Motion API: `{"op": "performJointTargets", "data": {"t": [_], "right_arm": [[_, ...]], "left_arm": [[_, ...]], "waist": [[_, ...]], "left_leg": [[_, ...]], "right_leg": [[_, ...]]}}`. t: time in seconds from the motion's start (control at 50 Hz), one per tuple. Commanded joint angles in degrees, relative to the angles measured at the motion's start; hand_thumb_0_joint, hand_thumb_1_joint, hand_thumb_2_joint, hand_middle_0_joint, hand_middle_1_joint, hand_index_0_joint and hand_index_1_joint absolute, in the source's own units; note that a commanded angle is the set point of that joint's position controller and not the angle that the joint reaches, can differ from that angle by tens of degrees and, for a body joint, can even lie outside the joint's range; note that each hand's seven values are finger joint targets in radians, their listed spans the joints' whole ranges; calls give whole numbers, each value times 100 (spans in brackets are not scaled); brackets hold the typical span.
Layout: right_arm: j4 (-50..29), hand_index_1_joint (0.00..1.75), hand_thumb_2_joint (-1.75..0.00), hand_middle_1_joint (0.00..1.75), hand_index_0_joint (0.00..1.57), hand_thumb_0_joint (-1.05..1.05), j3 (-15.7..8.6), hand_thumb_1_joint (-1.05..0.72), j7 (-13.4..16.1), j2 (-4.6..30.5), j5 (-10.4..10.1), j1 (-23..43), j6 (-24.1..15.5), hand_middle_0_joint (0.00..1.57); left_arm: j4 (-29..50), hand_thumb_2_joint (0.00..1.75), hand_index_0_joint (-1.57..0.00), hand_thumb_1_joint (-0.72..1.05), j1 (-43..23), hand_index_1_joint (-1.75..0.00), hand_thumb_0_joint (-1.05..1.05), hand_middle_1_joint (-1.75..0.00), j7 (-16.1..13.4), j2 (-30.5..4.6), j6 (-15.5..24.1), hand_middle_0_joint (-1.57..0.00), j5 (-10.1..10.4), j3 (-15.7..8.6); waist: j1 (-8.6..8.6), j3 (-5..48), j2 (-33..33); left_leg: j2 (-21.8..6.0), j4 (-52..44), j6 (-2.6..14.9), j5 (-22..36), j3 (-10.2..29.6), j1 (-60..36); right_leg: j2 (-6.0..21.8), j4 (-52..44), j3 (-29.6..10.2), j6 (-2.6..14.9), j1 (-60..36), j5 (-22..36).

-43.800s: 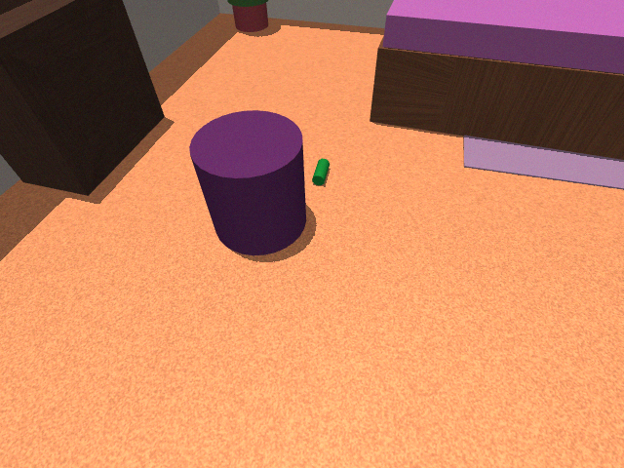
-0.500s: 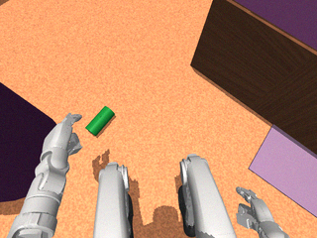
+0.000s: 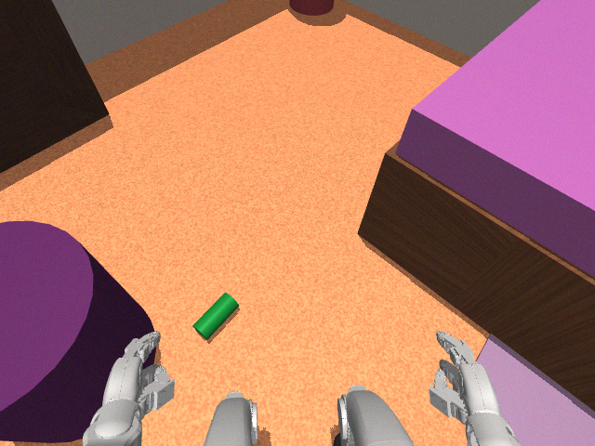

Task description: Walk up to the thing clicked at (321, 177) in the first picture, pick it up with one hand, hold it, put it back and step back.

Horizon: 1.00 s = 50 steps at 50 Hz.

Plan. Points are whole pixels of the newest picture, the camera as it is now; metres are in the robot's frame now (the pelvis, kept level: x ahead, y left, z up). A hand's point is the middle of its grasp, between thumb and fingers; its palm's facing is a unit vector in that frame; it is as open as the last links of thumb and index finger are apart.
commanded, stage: home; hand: left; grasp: from above
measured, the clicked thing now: (216, 315) +0.51 +0.21 -0.63
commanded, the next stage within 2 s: none
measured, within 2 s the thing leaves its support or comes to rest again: neither
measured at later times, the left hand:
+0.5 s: hand (141, 417) +0.18 +0.19 +0.00, palm faces +0.08 -0.98 -0.20, open 7.4 cm
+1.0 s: hand (147, 414) +0.18 +0.18 +0.00, palm faces +0.07 -0.98 -0.20, open 7.4 cm
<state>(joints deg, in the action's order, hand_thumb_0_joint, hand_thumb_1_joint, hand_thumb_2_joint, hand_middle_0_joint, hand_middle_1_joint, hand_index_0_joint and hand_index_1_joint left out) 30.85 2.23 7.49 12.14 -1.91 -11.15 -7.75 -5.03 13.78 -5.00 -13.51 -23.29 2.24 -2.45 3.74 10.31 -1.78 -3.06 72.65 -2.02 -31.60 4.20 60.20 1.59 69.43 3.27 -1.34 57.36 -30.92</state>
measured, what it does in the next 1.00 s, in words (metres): rises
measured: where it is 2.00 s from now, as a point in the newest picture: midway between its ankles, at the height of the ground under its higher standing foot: outside the picture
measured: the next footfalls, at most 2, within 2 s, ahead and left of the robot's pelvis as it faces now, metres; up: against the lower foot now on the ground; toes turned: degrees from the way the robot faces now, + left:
none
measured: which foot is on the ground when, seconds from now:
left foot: down 0.00-1.00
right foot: down 0.00-1.00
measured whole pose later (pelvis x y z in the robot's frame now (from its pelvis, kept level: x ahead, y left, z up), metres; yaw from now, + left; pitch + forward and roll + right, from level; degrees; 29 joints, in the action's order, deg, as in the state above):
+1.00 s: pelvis +0.02 +0.00 +0.05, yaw +1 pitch +10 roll -2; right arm 31.2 1.2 10.0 12.9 -0.3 -16.5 -13.3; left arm 6.4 28.4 -1.3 -12.4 -25.5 3.4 -1.7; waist 2.1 8.5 -2.9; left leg -2.8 57.7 -1.7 -27.9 3.3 39.9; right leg 1.8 54.4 3.3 -1.6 37.0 -27.2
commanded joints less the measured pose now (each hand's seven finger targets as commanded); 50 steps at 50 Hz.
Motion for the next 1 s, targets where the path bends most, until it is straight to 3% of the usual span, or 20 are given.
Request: {"op": "performJointTargets", "data": {"t": [0.0, 0.06, 0.1, 0.22, 0.3, 0.48, 0.78, 0.98], "right_arm": [[-871, 30, -90, 30, 20, 0, -273, -90, 237, 710, 14, -149, -357, 20], [-944, 30, -90, 30, 20, 0, -284, -90, 288, 700, 35, -246, -412, 20], [-997, 30, -90, 30, 20, 0, -270, -90, 317, 673, 45, -265, -454, 20], [-1071, 30, -90, 30, 20, 0, -312, -90, 361, 706, 91, -195, -608, 20], [-1051, 30, -90, 30, 20, 0, -341, -90, 364, 735, 130, -191, -711, 20], [-999, 30, -90, 30, 20, 0, -366, -90, 324, 767, 148, -145, -827, 20], [-943, 30, -90, 30, 20, 0, -371, -90, 338, 769, 151, -73, -863, 20], [-902, 30, -90, 30, 20, 0, -384, -90, 360, 762, 157, -96, -868, 20]], "left_arm": [[1623, 90, -20, 90, 367, -30, 0, -30, -18, -534, 81, -20, 95, -328], [1916, 90, -20, 90, 958, -30, 0, -30, 27, -484, -29, -20, 138, -313], [2056, 90, -20, 90, 1147, -30, 0, -30, 62, -425, -74, -20, 133, -238], [2358, 90, -20, 90, 1449, -30, 0, -30, 202, -443, -119, -20, 128, -259], [2346, 90, -20, 90, 1348, -30, 0, -30, 303, -445, -121, -20, 105, -253], [2401, 90, -20, 90, 1299, -30, 0, -30, 351, -537, -10, -20, 42, -315], [2251, 90, -20, 90, 1287, -30, 0, -30, 330, -506, 32, -20, 40, -281], [2230, 90, -20, 90, 1360, -30, 0, -30, 348, -528, 37, -20, 39, -301]], "waist": [[-13, 1350, -406], [-68, 1207, -372], [-24, 975, -159], [-94, 391, 5], [-27, 192, 35], [-154, 348, -99], [-151, 257, -37], [-143, 315, 14]], "left_leg": [[222, -1653, 230, 1604, -133, -2032], [225, -1875, 210, 2198, -157, -2383], [248, -1973, 248, 2195, -172, -2403], [258, -2358, 283, 1736, -141, -2493], [286, -2415, 295, 1541, -209, -2529], [319, -2435, 272, 1608, -234, -2657], [290, -2463, 264, 1406, -245, -2567], [307, -2335, 276, 1620, -308, -2598]], "right_leg": [[-236, -1540, 19, 158, -1585, 1596], [-265, -1772, 88, 165, -1947, 2019], [-268, -1968, 113, 146, -2120, 2080], [-270, -2330, 201, 119, -2210, 1638], [-250, -2432, 180, 92, -2179, 1456], [-223, -2417, 134, 95, -2349, 1532], [-237, -2425, 135, 90, -2273, 1332], [-214, -2449, 82, 59, -2348, 1571]]}}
